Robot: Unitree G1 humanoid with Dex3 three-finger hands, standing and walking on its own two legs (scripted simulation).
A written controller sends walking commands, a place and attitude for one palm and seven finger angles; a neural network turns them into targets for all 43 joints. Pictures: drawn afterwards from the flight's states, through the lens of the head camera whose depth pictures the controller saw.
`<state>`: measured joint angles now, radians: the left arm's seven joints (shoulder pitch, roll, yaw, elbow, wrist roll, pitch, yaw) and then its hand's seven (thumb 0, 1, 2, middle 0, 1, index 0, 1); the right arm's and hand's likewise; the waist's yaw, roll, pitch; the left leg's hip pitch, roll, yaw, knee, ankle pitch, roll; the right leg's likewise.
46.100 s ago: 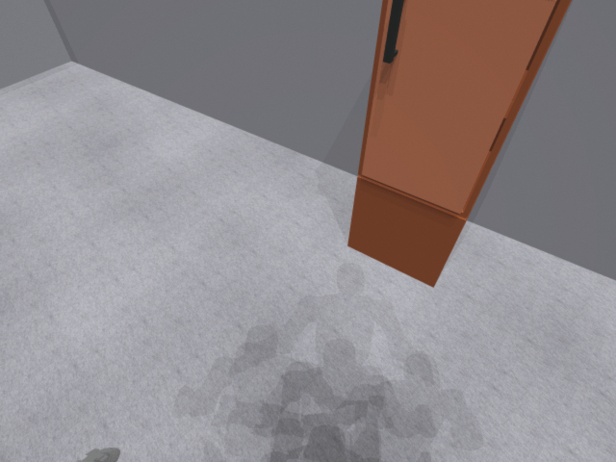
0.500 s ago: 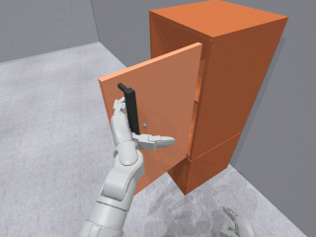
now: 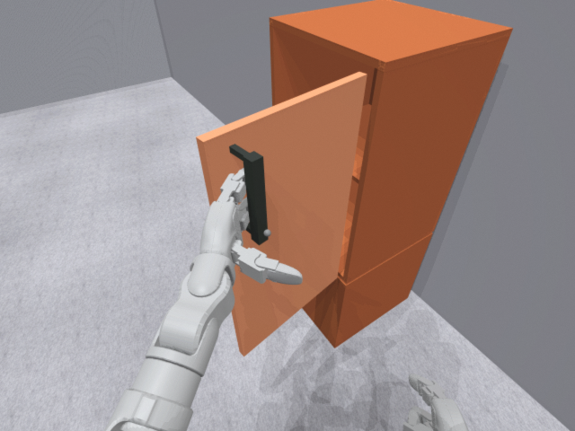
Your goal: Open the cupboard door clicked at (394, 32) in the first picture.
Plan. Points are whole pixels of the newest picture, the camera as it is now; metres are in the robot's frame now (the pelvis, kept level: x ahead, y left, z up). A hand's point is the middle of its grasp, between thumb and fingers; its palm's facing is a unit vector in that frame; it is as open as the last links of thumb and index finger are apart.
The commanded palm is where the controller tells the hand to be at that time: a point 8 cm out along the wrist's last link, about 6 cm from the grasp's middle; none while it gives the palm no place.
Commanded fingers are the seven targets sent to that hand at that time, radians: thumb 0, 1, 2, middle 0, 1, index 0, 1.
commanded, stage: slide the hand sideways off the handle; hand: left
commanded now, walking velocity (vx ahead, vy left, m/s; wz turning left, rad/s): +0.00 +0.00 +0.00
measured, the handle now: (248, 196) +0.40 +0.09 +0.15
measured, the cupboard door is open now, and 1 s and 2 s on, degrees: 99 100 100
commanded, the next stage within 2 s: draw the hand back to the body in 0.80 s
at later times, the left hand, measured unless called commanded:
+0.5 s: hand (233, 263) +0.28 +0.10 +0.14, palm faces +0.01 -1.00 -0.01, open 16.3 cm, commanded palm +0.25 +0.15 +0.15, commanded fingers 0.00 -0.50 0.30 -0.15 -0.30 -0.15 -0.30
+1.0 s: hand (205, 286) +0.25 +0.12 +0.14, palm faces +0.03 -1.00 -0.05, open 16.3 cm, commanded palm +0.22 +0.18 +0.15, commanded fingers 0.00 -0.50 0.30 -0.15 -0.30 -0.15 -0.30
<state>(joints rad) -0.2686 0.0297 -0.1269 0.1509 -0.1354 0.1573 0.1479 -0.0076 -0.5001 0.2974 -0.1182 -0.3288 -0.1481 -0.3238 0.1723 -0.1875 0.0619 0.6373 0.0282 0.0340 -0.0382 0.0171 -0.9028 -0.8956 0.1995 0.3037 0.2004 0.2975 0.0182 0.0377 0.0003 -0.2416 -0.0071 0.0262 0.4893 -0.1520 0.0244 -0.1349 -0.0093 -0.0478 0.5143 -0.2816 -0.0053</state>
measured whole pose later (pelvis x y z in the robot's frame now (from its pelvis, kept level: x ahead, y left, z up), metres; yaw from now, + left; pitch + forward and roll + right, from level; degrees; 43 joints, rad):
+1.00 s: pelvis +0.05 -0.04 +0.00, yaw +1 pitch -3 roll +0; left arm 0.41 0.22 0.14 -0.40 -0.29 0.09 -0.20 -0.01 -0.50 0.30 -0.15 -0.30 -0.15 -0.30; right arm 0.22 -0.25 0.04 0.57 0.04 -0.12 -0.08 0.02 -0.90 -0.90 0.20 0.30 0.20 0.30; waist 0.05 0.07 -0.05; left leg -0.26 0.03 -0.02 0.56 -0.26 -0.03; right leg -0.12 0.04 -0.09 0.54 -0.38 -0.06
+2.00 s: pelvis +0.06 +0.00 +0.01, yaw -2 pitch -4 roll +0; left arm 0.47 0.34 0.29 -0.40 -0.07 -0.08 0.11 0.01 0.42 0.69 -0.19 -0.30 -0.19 -0.31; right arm 0.19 -0.21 0.03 0.62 0.00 -0.07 -0.07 0.02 -0.90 -0.90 0.20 0.30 0.20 0.30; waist 0.06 0.04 0.03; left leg -0.14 0.00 0.06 0.42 -0.22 0.03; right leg -0.01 0.00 -0.01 0.36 -0.28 0.01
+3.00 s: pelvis +0.02 +0.01 +0.00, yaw -5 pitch +0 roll -1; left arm 0.56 0.43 0.38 -0.48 -0.07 -0.11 0.12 0.02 0.89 0.90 -0.21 -0.30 -0.22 -0.31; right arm 0.17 -0.24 -0.02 0.52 0.03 0.05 -0.09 0.02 -0.90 -0.90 0.20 0.30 0.20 0.30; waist 0.01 0.03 0.04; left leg -0.30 0.03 0.09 0.49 -0.18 0.03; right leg -0.19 0.03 0.03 0.44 -0.25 0.01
